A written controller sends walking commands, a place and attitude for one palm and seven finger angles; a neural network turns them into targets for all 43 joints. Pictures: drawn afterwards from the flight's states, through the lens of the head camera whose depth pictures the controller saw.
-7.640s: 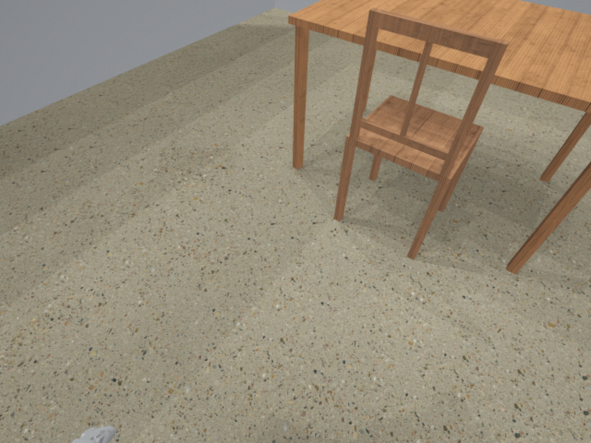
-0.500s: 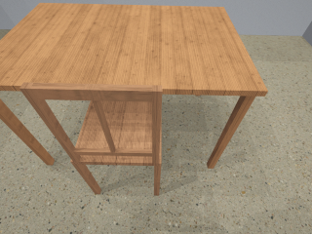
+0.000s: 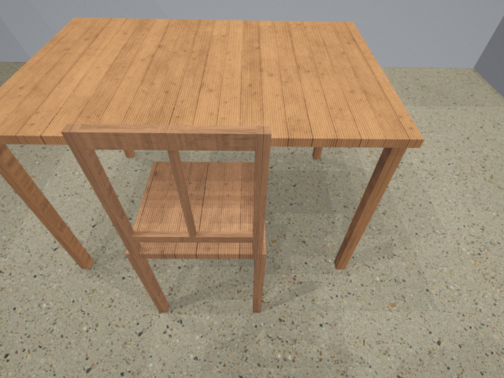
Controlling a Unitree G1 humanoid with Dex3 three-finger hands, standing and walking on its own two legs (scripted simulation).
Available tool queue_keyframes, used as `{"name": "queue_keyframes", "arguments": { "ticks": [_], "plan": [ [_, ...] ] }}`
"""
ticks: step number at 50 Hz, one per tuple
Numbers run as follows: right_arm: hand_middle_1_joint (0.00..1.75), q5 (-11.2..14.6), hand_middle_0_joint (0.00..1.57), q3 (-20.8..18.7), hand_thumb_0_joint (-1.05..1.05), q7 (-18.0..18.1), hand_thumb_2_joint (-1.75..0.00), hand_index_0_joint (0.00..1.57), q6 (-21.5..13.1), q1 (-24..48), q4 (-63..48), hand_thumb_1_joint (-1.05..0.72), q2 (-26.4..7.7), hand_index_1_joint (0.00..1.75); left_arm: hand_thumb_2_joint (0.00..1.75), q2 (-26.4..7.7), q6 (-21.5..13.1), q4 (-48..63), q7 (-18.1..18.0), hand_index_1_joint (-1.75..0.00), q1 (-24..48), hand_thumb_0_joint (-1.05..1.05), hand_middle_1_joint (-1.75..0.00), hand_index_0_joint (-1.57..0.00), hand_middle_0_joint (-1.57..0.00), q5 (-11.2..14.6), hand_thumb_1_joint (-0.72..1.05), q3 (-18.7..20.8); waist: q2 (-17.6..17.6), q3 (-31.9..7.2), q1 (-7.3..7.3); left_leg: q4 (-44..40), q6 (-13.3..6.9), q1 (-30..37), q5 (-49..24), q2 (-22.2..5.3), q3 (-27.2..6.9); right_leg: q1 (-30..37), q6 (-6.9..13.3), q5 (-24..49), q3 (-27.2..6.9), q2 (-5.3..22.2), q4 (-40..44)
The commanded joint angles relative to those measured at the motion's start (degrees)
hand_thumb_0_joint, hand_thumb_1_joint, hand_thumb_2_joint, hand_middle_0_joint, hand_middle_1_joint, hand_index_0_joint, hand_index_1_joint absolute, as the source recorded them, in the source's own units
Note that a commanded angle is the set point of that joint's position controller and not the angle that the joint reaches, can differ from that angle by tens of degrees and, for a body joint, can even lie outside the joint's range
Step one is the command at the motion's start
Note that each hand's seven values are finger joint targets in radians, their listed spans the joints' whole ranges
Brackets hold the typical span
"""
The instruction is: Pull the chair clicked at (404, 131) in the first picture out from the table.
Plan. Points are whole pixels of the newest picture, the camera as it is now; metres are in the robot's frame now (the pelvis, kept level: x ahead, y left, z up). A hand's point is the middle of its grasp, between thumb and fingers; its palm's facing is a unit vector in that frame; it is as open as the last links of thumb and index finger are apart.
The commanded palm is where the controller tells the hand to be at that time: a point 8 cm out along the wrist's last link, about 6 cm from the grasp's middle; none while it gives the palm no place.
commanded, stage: come to a stop and stand still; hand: left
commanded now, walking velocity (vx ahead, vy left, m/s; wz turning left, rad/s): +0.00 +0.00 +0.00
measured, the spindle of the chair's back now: (184, 197) +0.50 +0.18 -0.06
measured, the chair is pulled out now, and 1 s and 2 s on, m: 0.00 0.00 0.00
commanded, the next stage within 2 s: look again from close up in 0.12 s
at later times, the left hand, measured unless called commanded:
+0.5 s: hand out of the picture +0.00 +0.17 -0.17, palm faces +0.01 -0.98 -0.17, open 7.4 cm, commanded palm none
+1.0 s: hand out of the picture +0.03 +0.18 -0.17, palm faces +0.01 -0.98 -0.21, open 7.4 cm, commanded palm none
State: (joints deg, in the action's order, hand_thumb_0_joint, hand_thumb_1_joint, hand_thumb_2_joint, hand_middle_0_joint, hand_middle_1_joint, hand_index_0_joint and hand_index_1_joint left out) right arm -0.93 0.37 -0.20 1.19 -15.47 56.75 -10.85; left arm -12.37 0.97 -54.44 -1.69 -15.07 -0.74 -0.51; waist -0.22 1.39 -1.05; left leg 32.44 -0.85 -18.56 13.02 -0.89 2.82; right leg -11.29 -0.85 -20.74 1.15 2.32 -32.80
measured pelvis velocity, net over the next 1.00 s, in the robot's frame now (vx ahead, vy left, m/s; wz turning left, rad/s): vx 0.03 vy -0.01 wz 0.00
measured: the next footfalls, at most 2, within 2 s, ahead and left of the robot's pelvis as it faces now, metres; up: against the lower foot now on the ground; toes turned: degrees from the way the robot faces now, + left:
none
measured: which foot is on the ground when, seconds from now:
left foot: down 0.00-1.00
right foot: down 0.00-1.00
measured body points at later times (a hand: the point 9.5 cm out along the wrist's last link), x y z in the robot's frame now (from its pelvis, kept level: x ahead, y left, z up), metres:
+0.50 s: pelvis +0.02 +0.00 +0.01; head +0.03 +0.01 +0.46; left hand +0.00 +0.22 -0.16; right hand +0.05 -0.23 -0.15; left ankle +0.05 +0.11 -0.73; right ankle -0.03 -0.14 -0.73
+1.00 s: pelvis +0.03 -0.01 +0.01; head +0.04 -0.01 +0.46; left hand +0.03 +0.23 -0.15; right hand +0.06 -0.24 -0.15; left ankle +0.05 +0.11 -0.73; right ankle -0.03 -0.14 -0.73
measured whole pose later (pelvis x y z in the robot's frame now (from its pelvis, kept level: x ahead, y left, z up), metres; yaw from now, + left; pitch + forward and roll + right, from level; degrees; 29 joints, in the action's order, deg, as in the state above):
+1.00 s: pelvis +0.03 -0.01 +0.01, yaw +0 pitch +0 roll +1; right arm -0.1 1.1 1.0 -0.7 -12.2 64.4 -10.0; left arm -11.1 -0.7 -62.8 -1.7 -16.1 -0.6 -0.6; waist 1.2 1.3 0.3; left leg 26.2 0.1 -13.6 12.3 -0.8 2.7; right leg -6.1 -1.0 -19.5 1.4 2.2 -25.8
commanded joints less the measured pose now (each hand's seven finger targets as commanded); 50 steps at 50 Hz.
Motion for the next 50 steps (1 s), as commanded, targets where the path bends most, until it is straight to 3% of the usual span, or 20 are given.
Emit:
{"name": "queue_keyframes", "arguments": {
  "ticks": [1,5,11,14,23,33,37,50],
  "plan": [
    [0.3,-0.2,0.2,-1.5,0.0,0.6,-0.9,0.2,-1.7,-0.6,-2.2,-0.9,-7.2,0.3,0.9,-6.5,-1.0,1.2,-0.2,-0.3,-3.3,0.0,-0.3,-0.2,-0.2,-0.2,0.9,1.6,-0.2,2.9,1.19,-12.5,-2.0,-0.7,13.5,-4.0,-8.4,-5.2,2.8,-8.3,-3.2,1.5,9.2],
    [0.3,0.2,0.2,-1.3,0.0,0.8,-0.9,0.2,-2.2,-1.2,-0.3,-0.9,-6.7,0.3,0.9,-5.8,-1.5,-0.9,-0.1,-0.3,-4.7,0.0,-0.3,-0.2,-0.2,-0.1,0.9,1.3,-0.2,1.8,1.35,-12.0,-2.0,1.1,8.5,-4.1,-8.0,-3.7,2.6,-3.5,-3.2,2.1,9.8],
    [0.3,0.7,0.2,-0.9,0.0,1.2,-0.9,0.2,-3.0,-2.2,2.7,-0.9,-6.1,0.3,0.9,-5.4,-2.2,-4.2,-0.3,-0.3,-5.8,0.0,-0.3,-0.2,-0.2,0.1,0.9,0.9,-0.5,-0.8,1.18,-9.1,-1.7,6.2,-5.6,-4.5,-5.7,-1.7,2.0,6.5,-3.3,3.0,10.0],
    [0.3,0.8,0.2,-0.9,0.0,1.4,-0.9,0.2,-3.1,-1.8,3.8,-0.9,-5.9,0.3,0.9,-4.8,-2.2,-5.5,-0.4,-0.3,-6.2,0.0,-0.3,-0.2,-0.2,0.0,0.9,0.8,-0.5,0.2,1.15,-8.9,-1.7,6.9,-7.8,-4.6,-5.5,-2.0,1.8,8.0,-3.4,3.0,10.3],
    [0.3,0.8,0.2,-1.0,0.0,1.6,-0.9,0.2,-2.9,0.3,5.0,-0.9,-5.2,0.3,0.9,-3.9,-2.1,-7.4,-0.6,-0.3,-6.8,0.0,-0.3,-0.2,-0.2,-0.2,0.9,0.7,0.7,2.3,1.43,-9.8,-1.5,7.5,-6.6,-4.7,-5.1,-2.8,1.5,7.6,-3.3,3.1,11.5],
    [0.3,0.8,0.2,-0.9,0.0,1.6,-0.9,0.2,-3.0,1.9,4.9,-0.9,-5.5,0.3,0.9,-4.5,-2.3,-7.0,-0.4,-0.3,-5.8,0.0,-0.3,-0.2,-0.2,-0.2,0.9,0.9,0.5,1.6,1.65,-9.8,-1.3,7.7,-8.5,-4.5,-5.0,-1.6,1.4,9.8,-3.2,3.5,11.9],
    [0.3,0.6,0.2,-0.8,0.0,1.7,-0.9,0.2,-3.1,1.9,5.0,-0.9,-6.0,0.3,0.9,-4.8,-2.4,-7.0,-0.4,-0.3,-5.4,0.0,-0.3,-0.2,-0.2,-0.1,0.9,1.0,0.6,-0.7,1.54,-9.0,-1.2,9.0,-12.1,-4.6,-5.0,-0.2,1.4,13.5,-3.0,3.9,11.3],
    [0.3,0.6,0.2,-0.6,0.0,1.8,-0.9,0.2,-2.9,1.7,5.7,-0.9,-5.8,0.3,0.9,-5.1,-2.3,-7.4,-0.4,-0.3,-5.1,0.0,-0.3,-0.2,-0.2,0.0,0.9,1.1,0.6,0.6,1.66,-9.7,-1.0,9.0,-12.0,-4.5,-5.0,0.2,1.5,13.4,-2.8,3.9,12.0]
  ]
}}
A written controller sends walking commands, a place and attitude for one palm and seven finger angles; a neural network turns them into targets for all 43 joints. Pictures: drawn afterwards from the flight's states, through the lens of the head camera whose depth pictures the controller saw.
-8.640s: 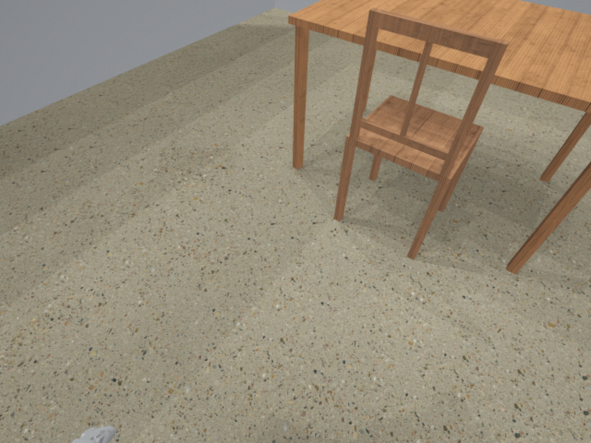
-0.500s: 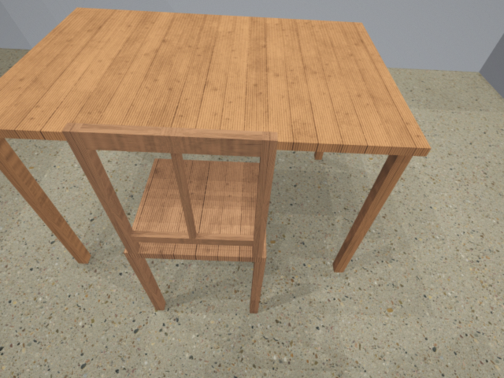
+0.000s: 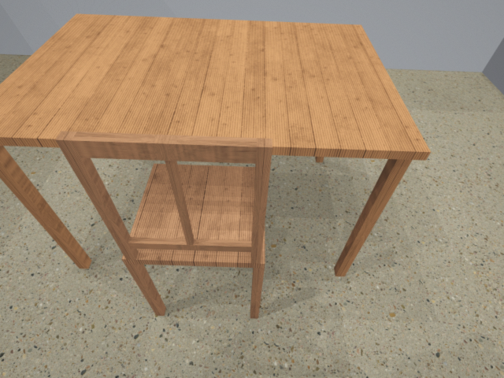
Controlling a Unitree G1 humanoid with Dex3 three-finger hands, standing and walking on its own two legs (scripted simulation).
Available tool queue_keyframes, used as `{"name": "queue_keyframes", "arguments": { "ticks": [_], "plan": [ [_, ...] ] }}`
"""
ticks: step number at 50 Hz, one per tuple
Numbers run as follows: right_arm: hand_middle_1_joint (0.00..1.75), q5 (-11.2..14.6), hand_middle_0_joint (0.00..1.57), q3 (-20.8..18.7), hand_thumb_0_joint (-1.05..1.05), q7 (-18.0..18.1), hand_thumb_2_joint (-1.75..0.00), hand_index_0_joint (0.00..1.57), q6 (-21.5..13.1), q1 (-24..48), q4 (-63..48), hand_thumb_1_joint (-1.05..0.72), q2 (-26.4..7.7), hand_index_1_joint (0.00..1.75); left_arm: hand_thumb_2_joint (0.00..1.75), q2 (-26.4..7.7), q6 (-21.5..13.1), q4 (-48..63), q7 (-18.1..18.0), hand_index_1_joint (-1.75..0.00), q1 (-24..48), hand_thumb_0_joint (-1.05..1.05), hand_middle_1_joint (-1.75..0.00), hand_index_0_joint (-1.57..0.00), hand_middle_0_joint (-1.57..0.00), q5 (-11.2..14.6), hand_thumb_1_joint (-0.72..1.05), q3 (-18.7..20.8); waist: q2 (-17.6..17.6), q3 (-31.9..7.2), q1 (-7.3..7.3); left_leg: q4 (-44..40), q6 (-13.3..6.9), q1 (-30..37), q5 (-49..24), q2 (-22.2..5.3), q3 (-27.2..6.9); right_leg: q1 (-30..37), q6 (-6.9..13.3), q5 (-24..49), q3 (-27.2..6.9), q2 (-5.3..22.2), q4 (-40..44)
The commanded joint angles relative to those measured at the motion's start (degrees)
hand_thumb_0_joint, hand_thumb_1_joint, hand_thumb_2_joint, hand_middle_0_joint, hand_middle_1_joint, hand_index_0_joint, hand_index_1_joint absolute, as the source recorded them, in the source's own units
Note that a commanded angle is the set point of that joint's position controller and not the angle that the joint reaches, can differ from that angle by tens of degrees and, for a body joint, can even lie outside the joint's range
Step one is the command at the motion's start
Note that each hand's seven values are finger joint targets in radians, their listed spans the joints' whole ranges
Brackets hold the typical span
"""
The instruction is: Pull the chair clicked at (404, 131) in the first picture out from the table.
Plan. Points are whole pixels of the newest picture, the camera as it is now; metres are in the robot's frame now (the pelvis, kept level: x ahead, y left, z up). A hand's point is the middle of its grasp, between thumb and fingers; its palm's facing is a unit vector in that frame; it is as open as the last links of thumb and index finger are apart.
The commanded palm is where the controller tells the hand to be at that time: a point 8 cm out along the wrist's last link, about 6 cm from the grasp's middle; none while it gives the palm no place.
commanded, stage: raise the hand toward the chair's back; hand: left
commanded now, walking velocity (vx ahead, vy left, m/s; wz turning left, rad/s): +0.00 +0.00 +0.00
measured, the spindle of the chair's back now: (181, 206) +0.47 +0.19 -0.07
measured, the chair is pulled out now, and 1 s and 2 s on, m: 0.00 0.00 0.00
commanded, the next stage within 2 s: none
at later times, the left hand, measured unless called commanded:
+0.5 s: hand out of the picture +0.11 +0.18 -0.08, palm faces +0.14 -0.99 -0.03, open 9.8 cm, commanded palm +0.12 +0.23 -0.06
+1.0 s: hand (138, 358) +0.16 +0.19 -0.05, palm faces +0.03 -1.00 -0.05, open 14.1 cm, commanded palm +0.13 +0.25 -0.05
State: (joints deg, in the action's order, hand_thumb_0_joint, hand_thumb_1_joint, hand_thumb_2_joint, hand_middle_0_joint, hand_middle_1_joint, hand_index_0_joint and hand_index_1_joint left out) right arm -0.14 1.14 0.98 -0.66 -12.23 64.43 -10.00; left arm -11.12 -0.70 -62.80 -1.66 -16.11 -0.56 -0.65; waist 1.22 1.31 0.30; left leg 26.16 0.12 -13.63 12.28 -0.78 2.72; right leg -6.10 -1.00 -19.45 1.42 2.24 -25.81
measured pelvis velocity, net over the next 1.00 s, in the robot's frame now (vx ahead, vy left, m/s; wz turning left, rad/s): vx -0.06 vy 0.00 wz -0.01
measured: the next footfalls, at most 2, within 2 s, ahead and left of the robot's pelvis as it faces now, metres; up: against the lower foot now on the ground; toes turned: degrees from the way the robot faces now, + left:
none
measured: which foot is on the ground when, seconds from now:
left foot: down 0.00-1.00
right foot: down 0.00-1.00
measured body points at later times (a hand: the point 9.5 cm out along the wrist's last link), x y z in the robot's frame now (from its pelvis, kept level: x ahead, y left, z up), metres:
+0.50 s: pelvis -0.06 -0.03 -0.11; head -0.02 -0.02 +0.34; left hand +0.10 +0.23 -0.07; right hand +0.18 -0.27 -0.14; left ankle +0.02 +0.12 -0.74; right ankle -0.06 -0.12 -0.74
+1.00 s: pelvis -0.06 +0.00 -0.10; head +0.00 +0.00 +0.35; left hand +0.15 +0.24 -0.05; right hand +0.08 -0.26 -0.19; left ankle +0.02 +0.12 -0.74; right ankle -0.06 -0.12 -0.74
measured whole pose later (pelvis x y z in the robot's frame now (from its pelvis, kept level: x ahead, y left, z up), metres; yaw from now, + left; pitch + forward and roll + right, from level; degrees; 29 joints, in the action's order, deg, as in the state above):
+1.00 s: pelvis -0.06 +0.00 -0.10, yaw +0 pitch +15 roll -2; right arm 1.3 -2.2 4.4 -11.6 -15.1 35.2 -13.6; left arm -12.5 -25.2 -2.4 13.9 -22.1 16.0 10.8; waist -2.1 -8.6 -1.1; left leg 67.4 0.5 -58.7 24.1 -3.9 -0.6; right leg -50.2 0.3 -33.3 3.6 0.4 -68.2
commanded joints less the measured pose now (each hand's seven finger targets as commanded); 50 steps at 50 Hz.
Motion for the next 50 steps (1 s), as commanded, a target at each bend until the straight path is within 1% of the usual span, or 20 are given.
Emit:
{"name": "queue_keyframes", "arguments": {
  "ticks": [1,2,3,4,5,6,7,8,10,12,14,18,22,23,26,28,34,39,43,50],
  "plan": [
    [0.3,0.0,0.2,-1.8,0.0,0.0,-0.9,0.2,-1.2,0.1,-5.7,-0.9,-7.6,0.3,0.9,-5.1,-1.7,0.6,-2.7,-0.3,-6.5,0.0,-0.3,-0.2,-0.2,-1.2,0.9,0.9,-1.3,4.4,0.42,7.7,-0.6,0.4,-17.0,-5.1,-3.9,-7.8,1.3,26.8,-6.7,5.7,6.4],
    [0.3,2.4,0.2,-4.3,0.0,2.6,-0.9,0.2,-9.3,-2.9,-24.0,-0.9,-15.6,0.3,0.89,-20.0,-13.7,89.0,-2.7,-0.3,34.4,0.0,-0.3,-0.2,-0.2,9.9,0.88,11.0,-10.7,-24.8,-5.98,1.3,-2.1,18.5,-23.2,0.7,-2.3,-4.7,2.6,31.0,1.2,0.2,-1.6],
    [0.3,2.4,0.2,-2.0,0.0,5.4,-0.9,0.2,-13.5,1.5,-21.4,-0.9,-9.6,0.3,0.88,-24.0,-13.0,84.4,-5.7,-0.29,21.8,0.0,-0.29,-0.2,-0.2,6.9,0.85,15.0,-12.5,-23.0,-2.02,1.6,-2.0,23.3,-25.0,-2.7,-0.6,-9.7,2.2,19.4,2.3,-1.8,-4.0],
    [0.3,1.8,0.2,-2.6,0.0,4.7,-0.9,0.2,-17.1,0.8,-23.1,-0.9,-8.8,0.3,0.87,-3.4,-6.0,71.8,-5.1,-0.29,-5.9,0.0,-0.29,-0.19,-0.19,7.6,0.83,3.2,-14.4,-19.1,-1.85,-1.1,-1.9,20.1,-27.6,-3.1,-3.4,-14.0,2.3,9.9,5.2,-3.3,-9.3],
    [0.3,2.7,0.2,-3.3,0.0,4.2,-0.9,0.2,-17.4,-1.2,-21.3,-0.9,-8.5,0.3,0.86,2.8,-3.8,63.7,-4.5,-0.29,-9.3,0.0,-0.29,-0.19,-0.19,9.3,0.81,1.6,-8.8,-12.0,-3.17,1.5,-1.6,13.2,-26.3,-1.5,-4.2,-16.8,1.6,6.4,5.2,-2.6,-10.2],
    [0.3,1.7,0.2,-4.7,0.0,3.7,-0.9,0.2,-17.2,0.1,-24.4,-0.9,-10.5,0.3,0.85,0.5,-6.4,65.9,-3.3,-0.28,-2.5,0.0,-0.28,-0.19,-0.19,9.3,0.78,3.8,-5.9,-4.9,-3.68,5.1,-1.0,4.9,-18.1,-1.0,-5.0,-20.5,1.3,6.0,5.6,-2.2,-8.0],
    [0.3,0.7,0.2,-5.6,0.0,3.4,-0.9,0.2,-16.9,0.6,-25.0,-0.9,-11.4,0.3,0.84,-1.2,-9.7,60.7,-1.8,-0.28,-3.9,0.0,-0.28,-0.19,-0.19,8.9,0.76,6.6,0.2,-3.9,-4.19,9.2,-0.7,-1.7,-10.1,0.0,-4.3,-24.3,1.2,7.3,6.2,-2.3,-7.5],
    [0.3,0.6,0.2,-6.2,0.0,2.9,-0.9,0.2,-16.4,1.7,-26.8,-0.9,-10.9,0.3,0.83,-0.6,-13.0,53.3,0.6,-0.27,-13.0,0.0,-0.27,-0.18,-0.18,9.5,0.74,9.2,5.7,-2.3,-1.88,11.7,-0.4,-8.0,-6.4,0.8,-3.6,-25.5,1.5,6.9,6.7,-2.6,-8.9],
    [0.3,-0.2,0.2,-7.0,0.0,1.7,-0.9,0.2,-16.0,5.0,-29.9,-0.9,-9.9,0.3,0.81,2.1,-22.6,47.6,7.7,-0.27,-22.0,0.0,-0.27,-0.18,-0.18,11.9,0.69,10.9,14.4,-7.0,2.32,19.0,0.4,-18.5,-5.6,0.6,-2.4,-30.1,1.6,9.7,6.3,-3.0,-18.7],
    [0.3,0.1,0.2,-7.7,0.0,0.1,-0.9,0.2,-15.9,7.6,-33.2,-0.9,-10.0,0.3,0.79,1.0,-32.1,48.7,15.7,-0.26,-22.5,0.0,-0.26,-0.17,-0.17,14.2,0.64,12.4,11.3,-11.7,3.84,24.9,0.9,-25.4,-3.7,0.9,-1.8,-32.6,1.8,10.9,4.0,-2.4,-25.5],
    [0.3,1.1,0.2,-8.2,0.0,-1.0,-0.9,0.2,-15.5,8.5,-36.6,-0.9,-10.1,0.3,0.77,-4.5,-36.5,47.8,21.6,-0.25,-21.9,0.0,-0.25,-0.17,-0.17,15.8,0.6,17.8,3.3,-15.1,4.93,29.3,0.9,-28.9,-1.8,1.4,-0.6,-33.0,2.3,10.3,0.6,-1.3,-28.7],
    [0.3,1.8,0.2,-7.6,0.0,0.8,-0.9,0.2,-14.0,8.4,-42.6,-0.9,-9.6,0.3,0.73,-8.0,-32.8,62.8,22.2,-0.24,-9.8,0.0,-0.24,-0.16,-0.16,19.6,0.5,19.5,-0.6,-19.3,2.99,33.7,-0.4,-33.1,7.1,1.4,-0.1,-37.3,1.3,-5.7,-4.0,-1.4,-27.5],
    [0.3,0.8,0.2,-6.6,0.0,3.3,-0.9,0.2,-14.8,4.7,-42.3,-0.9,-9.0,0.3,0.69,-9.2,-36.6,80.6,17.6,-0.22,2.6,0.0,-0.22,-0.15,-0.15,17.8,0.41,15.9,-6.8,-20.6,-1.25,37.5,-1.9,-31.3,9.5,-0.2,-2.0,-43.7,1.9,-12.6,-5.7,-2.0,-26.8],
    [0.3,0.6,0.2,-6.2,0.0,3.8,-0.9,0.2,-15.0,3.5,-41.5,-0.9,-9.3,0.3,0.68,-9.7,-37.2,82.6,17.4,-0.22,5.9,0.0,-0.22,-0.15,-0.15,17.3,0.39,14.2,-4.9,-20.2,-3.29,38.7,-2.2,-32.3,10.3,-0.7,-2.7,-45.5,1.7,-13.3,-5.7,-2.7,-27.2],
    [0.3,1.0,0.2,-5.2,0.0,5.0,-0.9,0.2,-15.8,2.8,-39.7,-0.9,-9.7,0.3,0.65,-8.1,-35.5,77.1,19.4,-0.21,4.2,0.0,-0.21,-0.14,-0.14,17.1,0.32,10.9,-4.9,-16.6,-4.23,39.5,-2.2,-35.4,12.8,-1.1,-3.7,-47.8,1.9,-15.6,-5.3,-3.0,-27.0],
    [0.3,1.6,0.2,-4.8,0.0,5.6,-0.9,0.2,-16.0,3.1,-39.1,-0.9,-10.1,0.3,0.63,-10.0,-31.4,72.0,21.2,-0.2,2.9,0.0,-0.2,-0.14,-0.14,17.4,0.27,12.3,-4.8,-15.5,-3.57,39.0,-2.2,-36.7,14.1,-1.1,-4.2,-47.7,2.0,-17.5,-5.4,-3.3,-26.3],
    [0.3,2.0,0.2,-4.9,0.0,5.3,-0.9,0.2,-15.0,4.2,-40.1,-0.9,-8.8,0.3,0.57,-10.6,-21.2,71.7,19.2,-0.18,-4.1,0.0,-0.18,-0.12,-0.12,19.4,0.13,18.4,-3.5,-24.1,1.14,35.1,-2.1,-32.0,6.7,-0.5,-4.0,-38.0,1.3,-9.0,-4.0,-2.4,-25.7],
    [0.3,1.2,0.2,-5.4,0.0,4.2,-0.9,0.2,-14.1,4.1,-38.8,-0.9,-8.2,0.3,0.52,-8.7,-23.7,70.1,15.3,-0.16,-4.8,0.0,-0.16,-0.11,-0.11,18.1,0.01,18.3,1.0,-20.5,0.16,34.4,-1.7,-33.0,5.4,-0.7,-4.3,-39.8,0.6,-4.9,-2.0,-2.5,-27.4],
    [0.3,1.2,0.2,-5.5,0.0,4.0,-0.9,0.2,-14.5,3.2,-38.9,-0.9,-9.3,0.3,0.48,-9.0,-27.6,69.8,15.5,-0.15,-3.5,0.0,-0.15,-0.1,-0.1,17.3,-0.08,16.3,-1.0,-18.9,-0.23,33.6,-1.8,-32.5,8.6,-0.7,-4.2,-43.3,1.4,-10.5,-1.2,-2.9,-27.6],
    [0.3,1.3,0.2,-5.5,0.0,4.0,-0.9,0.2,-14.9,2.1,-39.2,-0.9,-10.0,0.3,0.41,-8.6,-28.9,73.4,14.7,-0.12,-3.9,0.0,-0.12,-0.09,-0.09,17.1,-0.24,15.3,-4.2,-21.7,-0.38,31.1,-1.8,-27.7,7.6,-0.7,-4.8,-43.6,2.0,-6.8,2.0,-3.3,-29.5]
  ]
}}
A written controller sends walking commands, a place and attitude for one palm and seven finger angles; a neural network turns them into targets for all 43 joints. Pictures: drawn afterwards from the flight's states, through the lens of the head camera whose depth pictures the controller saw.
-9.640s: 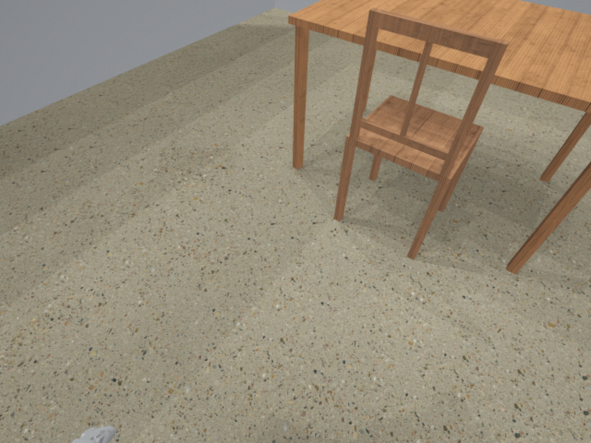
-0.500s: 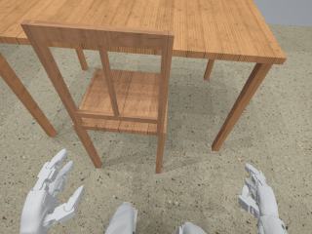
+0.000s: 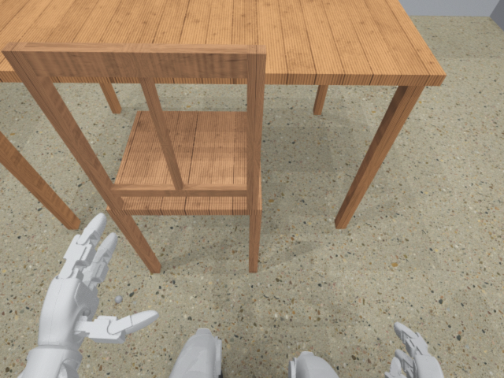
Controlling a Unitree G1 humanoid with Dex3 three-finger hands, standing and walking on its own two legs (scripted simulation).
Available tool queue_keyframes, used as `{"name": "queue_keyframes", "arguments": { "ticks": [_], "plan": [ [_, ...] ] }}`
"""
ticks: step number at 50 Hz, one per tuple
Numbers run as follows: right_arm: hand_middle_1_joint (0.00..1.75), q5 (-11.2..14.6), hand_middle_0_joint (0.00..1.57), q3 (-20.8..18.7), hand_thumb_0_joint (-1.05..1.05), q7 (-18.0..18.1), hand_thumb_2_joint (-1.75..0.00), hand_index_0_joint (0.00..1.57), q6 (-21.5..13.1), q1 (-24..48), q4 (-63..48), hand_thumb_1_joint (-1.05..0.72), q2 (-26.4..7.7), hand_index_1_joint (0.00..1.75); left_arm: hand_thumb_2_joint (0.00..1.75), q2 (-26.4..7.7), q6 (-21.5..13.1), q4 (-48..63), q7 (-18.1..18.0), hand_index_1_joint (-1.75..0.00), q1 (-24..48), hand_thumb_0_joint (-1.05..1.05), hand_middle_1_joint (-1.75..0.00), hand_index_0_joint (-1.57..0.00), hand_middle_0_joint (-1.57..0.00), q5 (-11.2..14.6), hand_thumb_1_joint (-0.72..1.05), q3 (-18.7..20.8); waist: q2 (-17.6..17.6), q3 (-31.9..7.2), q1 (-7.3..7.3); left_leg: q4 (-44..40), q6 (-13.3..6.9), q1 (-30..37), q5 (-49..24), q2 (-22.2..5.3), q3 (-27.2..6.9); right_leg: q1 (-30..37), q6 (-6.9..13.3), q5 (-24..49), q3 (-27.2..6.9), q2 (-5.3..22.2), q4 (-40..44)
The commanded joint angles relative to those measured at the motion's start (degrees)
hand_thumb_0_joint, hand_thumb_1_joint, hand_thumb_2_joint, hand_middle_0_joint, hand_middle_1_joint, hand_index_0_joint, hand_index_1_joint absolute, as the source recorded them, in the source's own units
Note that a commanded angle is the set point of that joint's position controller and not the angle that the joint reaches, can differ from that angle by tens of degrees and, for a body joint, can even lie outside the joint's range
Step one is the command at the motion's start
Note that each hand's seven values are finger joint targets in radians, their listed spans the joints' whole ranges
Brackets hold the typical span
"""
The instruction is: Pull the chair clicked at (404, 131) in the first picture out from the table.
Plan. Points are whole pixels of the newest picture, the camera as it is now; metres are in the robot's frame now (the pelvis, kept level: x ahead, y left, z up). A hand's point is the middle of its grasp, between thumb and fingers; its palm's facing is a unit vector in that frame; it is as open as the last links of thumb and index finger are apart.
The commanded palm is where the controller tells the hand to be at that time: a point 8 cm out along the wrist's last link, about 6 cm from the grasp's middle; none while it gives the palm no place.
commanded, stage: raise the hand toward the chair's back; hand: left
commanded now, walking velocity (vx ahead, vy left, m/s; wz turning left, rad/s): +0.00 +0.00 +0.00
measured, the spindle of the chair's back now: (165, 141) +0.53 +0.20 +0.03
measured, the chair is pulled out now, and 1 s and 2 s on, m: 0.00 0.00 0.00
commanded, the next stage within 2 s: aim the fingers beside a spindle in 1.12 s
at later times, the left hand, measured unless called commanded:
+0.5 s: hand (101, 287) +0.23 +0.22 +0.06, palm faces +0.05 -1.00 -0.05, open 16.9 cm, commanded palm +0.21 +0.27 +0.06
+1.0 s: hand (110, 275) +0.25 +0.21 +0.06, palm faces +0.05 -1.00 -0.05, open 16.9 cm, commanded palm +0.23 +0.26 +0.07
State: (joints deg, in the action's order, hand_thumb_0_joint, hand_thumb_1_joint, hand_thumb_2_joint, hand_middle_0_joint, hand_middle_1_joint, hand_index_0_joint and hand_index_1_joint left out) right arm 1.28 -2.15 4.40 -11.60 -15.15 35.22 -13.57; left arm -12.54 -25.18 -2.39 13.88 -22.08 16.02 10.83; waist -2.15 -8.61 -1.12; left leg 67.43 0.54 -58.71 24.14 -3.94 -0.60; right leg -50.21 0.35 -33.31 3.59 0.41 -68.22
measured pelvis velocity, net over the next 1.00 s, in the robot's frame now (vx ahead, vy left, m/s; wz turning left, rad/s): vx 0.01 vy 0.00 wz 0.01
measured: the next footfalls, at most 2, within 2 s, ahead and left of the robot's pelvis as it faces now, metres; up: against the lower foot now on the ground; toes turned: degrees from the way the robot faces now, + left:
none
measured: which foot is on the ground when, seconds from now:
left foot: down 0.00-1.00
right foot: down 0.00-1.00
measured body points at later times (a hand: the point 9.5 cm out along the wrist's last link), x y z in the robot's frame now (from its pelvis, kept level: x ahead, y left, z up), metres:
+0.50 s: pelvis +0.00 +0.01 +0.01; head +0.06 +0.03 +0.46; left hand +0.23 +0.27 +0.07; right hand +0.20 -0.21 -0.06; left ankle +0.08 +0.13 -0.64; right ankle +0.00 -0.12 -0.64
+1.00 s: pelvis +0.01 +0.00 +0.01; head +0.06 +0.01 +0.46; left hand +0.24 +0.26 +0.07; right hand +0.17 -0.25 -0.07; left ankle +0.08 +0.13 -0.64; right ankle +0.00 -0.12 -0.64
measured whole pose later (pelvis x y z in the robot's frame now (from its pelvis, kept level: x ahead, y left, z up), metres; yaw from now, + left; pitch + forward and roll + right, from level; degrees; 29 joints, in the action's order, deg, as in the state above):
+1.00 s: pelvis +0.01 +0.00 +0.01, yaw +1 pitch +14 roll -3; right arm 1.4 0.1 3.4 -10.5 -13.9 32.8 -13.7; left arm -14.2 -23.0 -4.9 13.6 -17.3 16.0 12.2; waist -2.1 -8.4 -1.8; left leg 63.8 0.5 -54.6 23.4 -3.6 -1.4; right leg -45.3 0.2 -32.1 4.4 0.4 -63.4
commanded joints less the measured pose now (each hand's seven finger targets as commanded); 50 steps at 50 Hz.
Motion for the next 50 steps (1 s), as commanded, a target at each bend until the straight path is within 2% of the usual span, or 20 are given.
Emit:
{"name": "queue_keyframes", "arguments": {
  "ticks": [1,3,4,7,8,9,14,19,23,25,28,31,36,39,42,45,47,50],
  "plan": [
    [0.3,-0.1,0.2,-2.3,0.0,0.5,-0.9,0.2,-3.9,4.9,-10.0,-0.9,-6.6,0.3,0.4,-7.3,-4.4,13.3,-1.2,-0.12,2.2,0.0,-0.12,-0.08,-0.08,0.4,-0.27,4.1,-0.5,-12.1,1.01,-10.4,-2.1,17.8,-4.1,2.4,-1.6,0.3,0.6,7.2,0.2,-1.6,12.7],
    [0.3,-0.1,0.2,-2.2,0.0,0.4,-0.9,0.2,-3.5,4.7,-10.2,-0.9,-6.7,0.3,0.38,-7.8,-3.8,13.5,-1.4,-0.11,2.4,0.0,-0.11,-0.08,-0.08,-0.1,-0.31,4.0,-1.3,-11.7,1.04,-10.9,-2.1,18.2,-3.9,2.2,-2.1,0.3,0.8,7.3,0.7,-2.0,12.3],
    [0.3,-0.1,0.2,-2.0,0.0,0.3,-0.9,0.2,-3.5,4.9,-10.6,-0.9,-6.7,0.3,0.37,-6.8,-3.7,14.7,-1.4,-0.11,3.0,0.0,-0.11,-0.08,-0.08,-0.2,-0.34,2.7,-2.8,-12.0,0.68,-11.0,-2.1,19.2,-4.0,2.3,-2.1,-0.2,0.8,7.7,0.8,-1.9,12.4],
    [0.3,-0.2,0.2,-1.7,0.0,0.3,-0.9,0.2,-2.8,4.8,-11.0,-0.9,-6.8,0.3,0.34,-7.4,-2.5,14.0,-1.5,-0.09,3.7,0.0,-0.09,-0.07,-0.07,-0.4,-0.41,2.9,-2.3,-10.9,0.33,-11.7,-2.0,19.1,-2.4,2.4,-2.4,0.1,0.8,7.1,0.9,-2.0,13.1],
    [0.3,-0.2,0.2,-1.7,0.0,0.3,-0.9,0.2,-2.4,4.3,-11.1,-0.9,-7.0,0.3,0.33,-8.3,-1.9,13.0,-1.3,-0.09,3.6,0.0,-0.09,-0.07,-0.07,-0.4,-0.43,4.1,-1.9,-11.3,0.69,-11.9,-2.0,19.0,-2.8,2.3,-2.8,0.7,0.9,7.5,1.2,-2.3,12.8],
    [0.3,-0.1,0.2,-1.6,0.0,0.2,-0.9,0.2,-2.2,4.6,-11.5,-0.9,-6.9,0.3,0.32,-7.4,-1.6,13.5,-1.1,-0.09,3.5,0.0,-0.09,-0.06,-0.06,-0.5,-0.45,3.2,-2.8,-11.4,0.6,-12.0,-1.9,19.9,-3.6,2.3,-2.7,0.5,0.9,8.1,1.3,-2.2,12.8],
    [0.3,-0.3,0.2,-1.0,0.0,-0.1,-0.9,0.2,-1.6,4.5,-12.3,-0.9,-7.0,0.3,0.3,-8.0,-0.4,14.8,-0.8,-0.08,5.5,0.0,-0.08,-0.06,-0.06,-0.6,-0.5,3.4,-4.5,-12.0,0.36,-12.4,-1.7,21.3,-3.9,2.3,-3.0,1.2,1.0,8.7,1.4,-2.3,13.4],
    [0.3,-0.2,0.2,-0.5,0.0,-0.2,-0.9,0.2,-1.3,4.4,-12.6,-0.9,-7.2,0.3,0.3,-8.5,0.2,13.0,-0.3,-0.08,7.4,0.0,-0.08,-0.06,-0.06,-0.5,-0.5,3.6,-2.8,-9.8,-0.38,-12.8,-1.7,20.4,-2.1,2.3,-3.2,0.8,0.8,7.6,1.5,-2.4,14.3],
    [0.3,-0.2,0.2,-0.5,0.0,-0.1,-0.9,0.2,-1.4,4.3,-12.3,-0.9,-7.5,0.3,0.3,-10.0,0.6,12.2,0.2,-0.08,7.7,0.0,-0.08,-0.06,-0.06,0.0,-0.5,5.4,-3.1,-11.1,0.24,-12.8,-1.8,20.6,-3.1,2.5,-2.9,2.4,1.0,8.1,1.3,-2.5,14.6],
    [0.3,-0.1,0.2,-0.4,0.0,-0.1,-0.9,0.2,-1.6,4.4,-12.3,-0.9,-7.5,0.3,0.3,-9.6,0.4,13.1,0.3,-0.08,8.8,0.0,-0.08,-0.06,-0.06,0.3,-0.5,5.2,-3.7,-11.6,0.14,-13.0,-1.7,21.1,-3.1,2.5,-2.7,2.7,0.9,7.9,1.1,-2.2,15.0],
    [0.3,0.0,0.2,-0.5,0.0,0.0,-0.9,0.2,-1.7,4.2,-11.6,-0.9,-7.6,0.3,0.3,-10.3,0.5,11.5,0.0,-0.08,8.8,0.0,-0.08,-0.06,-0.06,0.4,-0.5,6.0,-2.1,-10.9,0.03,-13.1,-1.8,20.4,-3.4,2.5,-2.5,3.3,0.8,7.9,1.0,-2.4,15.5],
    [0.3,0.0,0.2,-0.5,0.0,0.0,-0.9,0.2,-2.0,4.1,-11.4,-0.9,-7.8,0.3,0.3,-10.1,0.1,11.2,0.0,-0.08,10.1,0.0,-0.08,-0.06,-0.06,0.5,-0.5,5.7,-3.0,-10.5,-0.18,-13.6,-1.8,20.9,-3.1,2.5,-2.5,3.0,0.7,7.8,0.9,-2.1,15.8],
    [0.3,0.2,0.2,-0.9,0.0,-0.2,-0.9,0.2,-2.0,4.0,-11.2,-0.9,-7.8,0.3,0.3,-9.5,0.1,9.5,0.0,-0.08,8.1,0.0,-0.08,-0.06,-0.06,0.7,-0.5,5.6,-1.1,-10.4,-0.13,-13.6,-1.8,20.6,-4.2,2.6,-1.9,4.1,0.5,8.4,0.7,-2.0,16.5],
    [0.3,0.2,0.2,-1.0,0.0,-0.2,-0.9,0.2,-2.1,4.1,-11.1,-0.9,-7.8,0.3,0.3,-10.3,-0.5,9.7,-0.5,-0.08,8.4,0.0,-0.08,-0.06,-0.06,0.5,-0.5,6.1,-2.1,-10.3,-0.07,-13.4,-1.9,20.3,-3.8,2.7,-1.5,4.1,0.5,7.9,0.2,-1.8,16.7],
    [0.3,0.2,0.2,-0.9,0.0,-0.2,-0.9,0.2,-2.1,4.2,-11.0,-0.9,-7.7,0.3,0.3,-10.2,-1.1,9.0,-0.8,-0.08,8.8,0.0,-0.08,-0.06,-0.06,0.6,-0.5,6.2,-1.5,-9.4,-0.09,-13.4,-1.9,19.3,-2.8,2.8,-1.3,4.0,0.5,6.7,-0.1,-1.7,17.1],
    [0.3,0.0,0.2,-1.1,0.0,-0.1,-0.9,0.2,-2.3,4.0,-10.8,-0.9,-7.7,0.3,0.3,-10.2,-1.9,9.6,-0.7,-0.08,9.1,0.0,-0.08,-0.06,-0.06,0.7,-0.5,6.3,-1.6,-11.1,-0.15,-12.6,-2.0,19.8,-4.7,2.7,-1.1,4.6,0.4,8.4,-0.4,-1.6,16.8],
    [0.3,0.1,0.2,-1.0,0.0,-0.2,-0.9,0.2,-2.3,4.1,-10.8,-0.9,-7.7,0.3,0.3,-9.9,-1.8,8.8,-0.6,-0.08,9.1,0.0,-0.08,-0.06,-0.06,0.6,-0.5,5.9,-1.4,-10.1,-0.41,-12.5,-2.0,19.8,-4.7,2.7,-1.1,4.0,0.3,8.7,-0.3,-1.7,16.8],
    [0.3,0.1,0.2,-1.1,0.0,-0.2,-0.9,0.2,-2.3,4.1,-10.7,-0.9,-7.7,0.3,0.3,-9.8,-1.8,8.9,-0.1,-0.08,9.4,0.0,-0.08,-0.06,-0.06,0.7,-0.5,5.8,-0.9,-10.8,-0.51,-12.2,-2.1,19.7,-5.1,2.7,-1.0,4.6,0.2,9.1,-0.7,-1.6,17.0]
  ]
}}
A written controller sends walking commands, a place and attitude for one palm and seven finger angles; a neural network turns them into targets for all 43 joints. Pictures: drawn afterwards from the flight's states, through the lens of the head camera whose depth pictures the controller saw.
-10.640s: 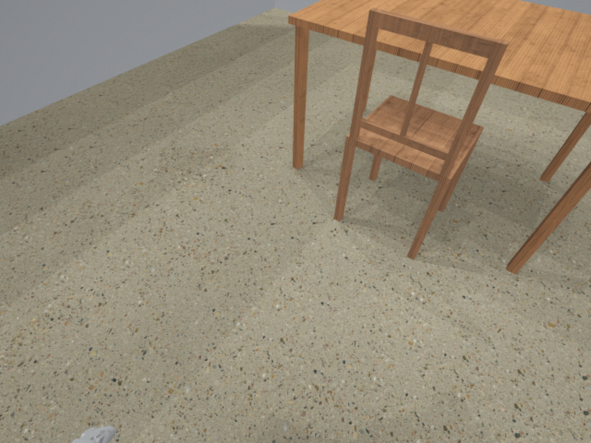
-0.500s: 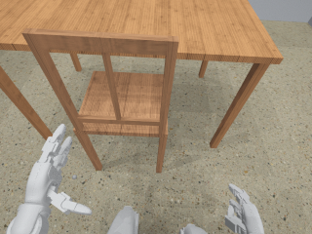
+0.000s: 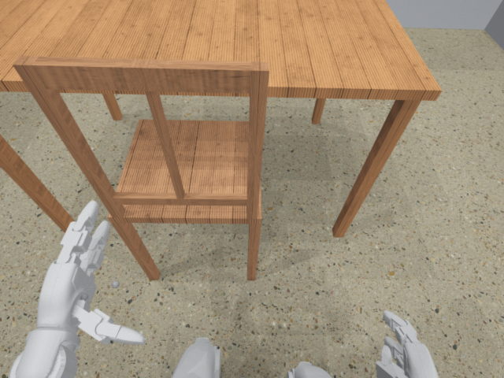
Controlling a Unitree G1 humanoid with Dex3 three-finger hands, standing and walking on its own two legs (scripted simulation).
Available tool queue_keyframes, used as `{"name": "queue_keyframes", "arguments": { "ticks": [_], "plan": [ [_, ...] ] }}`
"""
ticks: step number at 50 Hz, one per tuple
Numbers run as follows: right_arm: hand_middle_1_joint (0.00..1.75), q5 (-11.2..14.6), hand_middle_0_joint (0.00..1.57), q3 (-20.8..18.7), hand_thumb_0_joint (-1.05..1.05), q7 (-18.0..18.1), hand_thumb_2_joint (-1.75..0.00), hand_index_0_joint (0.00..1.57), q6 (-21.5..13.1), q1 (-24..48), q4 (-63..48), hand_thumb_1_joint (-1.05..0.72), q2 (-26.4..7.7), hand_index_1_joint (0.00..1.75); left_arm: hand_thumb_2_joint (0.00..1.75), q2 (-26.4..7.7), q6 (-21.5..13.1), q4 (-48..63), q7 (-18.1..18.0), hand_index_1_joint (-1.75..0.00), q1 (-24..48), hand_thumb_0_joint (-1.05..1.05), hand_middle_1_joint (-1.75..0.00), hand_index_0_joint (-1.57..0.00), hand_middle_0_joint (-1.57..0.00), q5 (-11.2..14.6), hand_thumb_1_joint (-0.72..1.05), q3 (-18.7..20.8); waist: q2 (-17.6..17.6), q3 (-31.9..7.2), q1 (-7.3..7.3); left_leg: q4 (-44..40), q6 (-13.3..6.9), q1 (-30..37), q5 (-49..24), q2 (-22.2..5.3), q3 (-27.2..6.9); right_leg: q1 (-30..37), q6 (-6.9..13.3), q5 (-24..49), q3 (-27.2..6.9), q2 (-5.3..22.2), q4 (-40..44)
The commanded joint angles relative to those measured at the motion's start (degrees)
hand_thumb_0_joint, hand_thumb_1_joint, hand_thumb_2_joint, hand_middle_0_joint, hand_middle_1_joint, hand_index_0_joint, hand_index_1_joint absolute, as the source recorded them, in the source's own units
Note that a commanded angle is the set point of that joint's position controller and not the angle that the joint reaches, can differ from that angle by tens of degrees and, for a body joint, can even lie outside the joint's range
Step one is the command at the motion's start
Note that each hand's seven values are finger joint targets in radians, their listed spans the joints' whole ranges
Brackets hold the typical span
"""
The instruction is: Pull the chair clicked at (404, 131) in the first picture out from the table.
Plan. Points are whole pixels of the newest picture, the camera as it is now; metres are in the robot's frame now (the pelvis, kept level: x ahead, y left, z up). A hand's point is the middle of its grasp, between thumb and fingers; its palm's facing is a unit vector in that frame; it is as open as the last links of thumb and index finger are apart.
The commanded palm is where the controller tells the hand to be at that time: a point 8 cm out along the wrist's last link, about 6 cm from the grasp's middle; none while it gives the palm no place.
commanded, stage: raise the hand toward the chair's back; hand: left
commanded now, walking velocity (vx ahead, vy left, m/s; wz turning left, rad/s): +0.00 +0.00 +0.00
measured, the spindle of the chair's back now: (168, 152) +0.53 +0.19 +0.01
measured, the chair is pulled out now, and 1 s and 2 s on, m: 0.00 0.00 0.00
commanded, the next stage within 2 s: aim the fingers beside a spindle in 0.12 s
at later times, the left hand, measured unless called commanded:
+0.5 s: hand (133, 272) +0.26 +0.19 +0.04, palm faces +0.01 -1.00 -0.04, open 17.0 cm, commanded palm +0.25 +0.25 +0.04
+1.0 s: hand (153, 248) +0.31 +0.17 +0.02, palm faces +0.02 -1.00 -0.03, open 17.0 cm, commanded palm +0.30 +0.23 +0.02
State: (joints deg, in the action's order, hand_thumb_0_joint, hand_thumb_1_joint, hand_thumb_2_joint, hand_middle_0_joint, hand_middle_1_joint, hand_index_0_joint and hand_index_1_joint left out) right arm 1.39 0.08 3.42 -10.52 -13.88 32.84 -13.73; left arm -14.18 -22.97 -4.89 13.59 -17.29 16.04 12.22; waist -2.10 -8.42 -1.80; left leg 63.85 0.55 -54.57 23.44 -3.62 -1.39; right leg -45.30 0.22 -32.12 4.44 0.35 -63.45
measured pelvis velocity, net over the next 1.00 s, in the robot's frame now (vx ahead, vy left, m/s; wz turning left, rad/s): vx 0.00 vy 0.00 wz -0.01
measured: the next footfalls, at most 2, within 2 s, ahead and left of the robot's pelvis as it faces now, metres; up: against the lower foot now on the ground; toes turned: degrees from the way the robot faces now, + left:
none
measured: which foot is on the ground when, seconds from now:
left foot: down 0.00-1.00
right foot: down 0.00-1.00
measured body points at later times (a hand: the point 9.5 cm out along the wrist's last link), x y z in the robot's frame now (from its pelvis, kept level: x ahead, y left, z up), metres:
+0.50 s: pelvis +0.01 +0.00 -0.01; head +0.07 +0.00 +0.44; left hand +0.26 +0.24 +0.04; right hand +0.18 -0.25 -0.09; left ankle +0.07 +0.12 -0.65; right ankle -0.01 -0.12 -0.65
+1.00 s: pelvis +0.00 +0.00 -0.02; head +0.08 +0.01 +0.42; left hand +0.31 +0.23 +0.02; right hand +0.15 -0.25 -0.12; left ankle +0.07 +0.12 -0.65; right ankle -0.01 -0.12 -0.65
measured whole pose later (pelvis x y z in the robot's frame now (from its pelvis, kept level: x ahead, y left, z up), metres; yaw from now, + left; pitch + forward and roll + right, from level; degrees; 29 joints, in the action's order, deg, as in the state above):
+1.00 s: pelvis +0.00 +0.00 -0.02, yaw -1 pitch +18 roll -2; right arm 0.3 0.3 2.0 -6.4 -13.3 33.2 -13.9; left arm -12.7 -24.4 -17.0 9.1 -0.8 12.3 9.9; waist -1.8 -9.4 -2.5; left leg 68.9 0.6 -61.9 25.2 -3.8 -0.8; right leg -53.2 0.3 -34.3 3.5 0.3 -69.5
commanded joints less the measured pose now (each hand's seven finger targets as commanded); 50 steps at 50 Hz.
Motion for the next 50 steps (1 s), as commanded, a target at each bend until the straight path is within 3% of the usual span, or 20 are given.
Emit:
{"name": "queue_keyframes", "arguments": {
  "ticks": [1,6,8,11,17,21,22,23,24,27,29,31,32,33,35,40,46,50],
  "plan": [
    [0.3,0.0,0.2,-3.3,0.0,0.8,-0.9,0.2,-3.4,2.7,-8.2,-0.9,-7.6,0.3,0.3,-8.2,-4.0,11.8,0.3,-0.08,4.7,0.0,-0.08,-0.06,-0.06,0.6,-0.5,4.3,-1.9,-11.5,0.33,-8.5,-2.1,16.0,-5.2,2.4,-0.2,0.1,0.5,8.9,-1.5,-1.5,12.0],
    [0.3,0.0,0.2,-3.3,0.0,0.9,-0.9,0.2,-3.2,2.9,-8.3,-0.9,-7.4,0.3,0.3,-8.1,-3.5,10.7,0.7,-0.08,4.8,0.0,-0.08,-0.06,-0.06,0.9,-0.5,4.6,-0.2,-11.2,0.09,-8.0,-2.3,15.6,-5.9,2.4,-0.1,0.2,0.2,9.9,-1.8,-1.6,12.2],
    [0.3,0.0,0.2,-3.3,0.0,0.9,-0.9,0.2,-3.2,2.9,-8.1,-0.9,-7.4,0.3,0.3,-8.5,-3.5,11.2,0.7,-0.08,4.8,0.0,-0.08,-0.06,-0.06,0.7,-0.5,4.8,-1.7,-11.4,0.31,-7.8,-2.2,15.8,-6.4,2.4,0.0,0.4,0.4,10.4,-1.8,-1.6,12.0],
    [0.3,-0.1,0.2,-3.3,0.0,0.8,-0.9,0.2,-3.2,2.8,-8.2,-0.9,-7.2,0.3,0.3,-8.1,-3.6,11.9,0.6,-0.08,4.8,0.0,-0.08,-0.06,-0.06,0.8,-0.5,4.7,-1.1,-12.6,0.28,-7.8,-2.2,17.0,-8.1,2.3,-0.2,0.7,0.3,12.5,-1.3,-1.6,11.4],
    [0.3,-0.3,0.2,-3.2,0.0,0.6,-0.9,0.2,-3.1,2.7,-8.3,-0.9,-7.5,0.3,0.3,-5.8,-3.8,9.9,0.6,-0.08,7.1,0.0,-0.08,-0.06,-0.06,0.2,-0.5,1.9,-0.4,-11.6,-0.37,-6.6,-2.1,15.2,-7.3,2.4,-0.4,-1.4,0.3,12.0,-1.2,-1.5,10.2],
    [0.3,-0.4,0.2,-3.2,0.0,0.6,-0.9,0.2,-2.8,2.5,-8.2,-0.9,-7.8,0.3,0.3,-7.1,-4.2,9.0,-0.3,-0.08,10.7,0.0,-0.08,-0.06,-0.06,-0.7,-0.5,2.4,-0.6,-12.2,-0.43,-6.0,-2.1,14.7,-6.6,2.3,-0.4,-2.5,0.4,10.9,-1.5,-1.4,9.6],
    [0.3,-0.5,0.2,-3.1,0.0,0.5,-0.9,0.2,-2.7,2.5,-8.3,-0.9,-7.8,0.3,0.3,-6.9,-4.4,9.8,-0.5,-0.08,11.5,0.0,-0.08,-0.06,-0.06,-0.8,-0.5,2.1,-2.1,-13.2,-0.15,-6.0,-2.1,14.9,-6.8,2.4,-0.3,-2.3,0.5,11.0,-1.5,-1.3,9.3],
    [0.3,-0.5,0.2,-3.2,0.0,0.5,-0.9,0.2,-2.5,2.3,-8.1,-0.9,-7.8,0.3,0.3,-7.6,-4.3,9.3,-0.9,-0.08,12.1,0.0,-0.08,-0.06,-0.06,-1.0,-0.5,2.7,-0.9,-13.6,-0.35,-5.8,-2.2,14.8,-7.3,2.2,-0.5,-2.1,0.5,11.6,-1.4,-1.5,9.0],
    [0.3,-0.6,0.2,-3.2,0.0,0.4,-0.9,0.2,-2.4,2.4,-8.2,-0.9,-7.8,0.3,0.3,-7.9,-4.3,9.2,-1.1,-0.08,11.4,0.0,-0.08,-0.06,-0.06,-1.0,-0.5,3.4,-1.5,-14.8,0.2,-5.6,-2.2,15.1,-8.0,2.3,-0.3,-1.7,0.5,12.4,-1.7,-1.4,8.9],
    [0.3,-0.6,0.2,-3.0,0.0,0.2,-0.9,0.2,-1.8,2.3,-8.0,-0.9,-7.7,0.3,0.3,-6.8,-4.2,7.7,-1.7,-0.08,14.4,0.0,-0.08,-0.06,-0.06,-1.3,-0.5,2.2,-1.5,-14.1,-0.36,-5.6,-2.0,14.9,-7.2,2.2,-0.3,-3.1,0.5,11.6,-1.5,-1.4,8.6],
    [0.3,-0.6,0.2,-3.1,0.0,0.1,-0.9,0.2,-1.5,2.4,-8.2,-0.9,-7.8,0.3,0.3,-7.8,-4.0,6.4,-2.0,-0.08,13.4,0.0,-0.08,-0.06,-0.06,-1.2,-0.5,3.6,-1.6,-14.4,0.32,-5.6,-2.0,14.0,-6.7,2.3,-0.1,-2.3,0.6,11.1,-1.8,-1.4,8.9],
    [0.3,-0.7,0.2,-3.1,0.0,0.0,-0.9,0.2,-1.1,2.1,-7.8,-0.9,-8.0,0.3,0.3,-7.2,-4.0,5.5,-2.0,-0.08,16.7,0.0,-0.08,-0.06,-0.06,-1.4,-0.5,2.6,-0.6,-14.7,-0.52,-5.0,-2.1,13.6,-6.8,2.2,0.0,-2.9,0.4,11.6,-2.0,-1.5,8.5],
    [0.3,-0.6,0.2,-3.1,0.0,-0.1,-0.9,0.2,-1.1,2.1,-7.9,-0.9,-7.9,0.3,0.3,-7.0,-4.0,5.5,-2.1,-0.08,16.7,0.0,-0.08,-0.06,-0.06,-1.5,-0.5,2.4,-2.0,-15.0,-0.14,-5.1,-1.9,13.7,-6.5,2.2,0.0,-3.0,0.6,11.2,-2.0,-1.4,8.3],
    [0.3,-0.7,0.2,-3.1,0.0,0.0,-0.9,0.2,-0.9,1.9,-7.9,-0.9,-8.1,0.3,0.3,-7.1,-3.9,4.5,-2.2,-0.08,16.5,0.0,-0.08,-0.06,-0.06,-1.6,-0.5,2.4,-0.5,-15.2,-0.39,-4.9,-2.1,13.3,-6.7,2.1,-0.2,-3.2,0.5,11.2,-1.9,-1.5,8.1],
    [0.3,-0.7,0.2,-3.1,0.0,-0.2,-0.9,0.2,-0.7,1.8,-7.9,-0.9,-8.0,0.3,0.3,-6.1,-4.0,4.3,-2.3,-0.08,17.7,0.0,-0.08,-0.06,-0.06,-1.7,-0.5,1.4,-1.9,-15.6,-0.25,-4.9,-1.9,14.0,-7.3,2.2,-0.1,-3.4,0.6,11.9,-1.7,-1.4,7.7],
    [0.3,-0.8,0.2,-3.3,0.0,-0.5,-0.9,0.2,0.2,1.5,-7.6,-0.9,-8.2,0.3,0.3,-6.5,-4.4,2.3,-3.3,-0.08,19.7,0.0,-0.08,-0.06,-0.06,-2.1,-0.5,1.6,0.7,-15.3,-0.6,-4.3,-2.0,12.5,-6.0,2.1,-0.3,-4.5,0.5,10.7,-1.9,-1.5,7.5],
    [0.3,-1.1,0.2,-3.3,0.0,-0.6,-0.9,0.2,1.2,1.4,-7.1,-0.9,-8.1,0.3,0.3,-6.2,-5.6,0.8,-4.5,-0.08,25.9,0.0,-0.08,-0.06,-0.06,-3.4,-0.5,1.0,-1.9,-16.5,-0.88,-3.6,-1.8,13.0,-5.5,2.0,-0.3,-6.9,0.8,9.9,-1.9,-1.5,6.1],
    [0.3,-1.2,0.2,-3.2,0.0,-0.6,-0.9,0.2,1.8,1.0,-6.5,-0.9,-8.4,0.3,0.3,-5.7,-5.6,-1.6,-5.1,-0.08,30.8,0.0,-0.08,-0.06,-0.06,-4.0,-0.5,-0.2,-1.7,-17.1,-1.63,-3.0,-1.8,12.6,-4.0,1.9,-0.6,-8.5,0.8,8.7,-1.9,-1.5,5.7]
  ]
}}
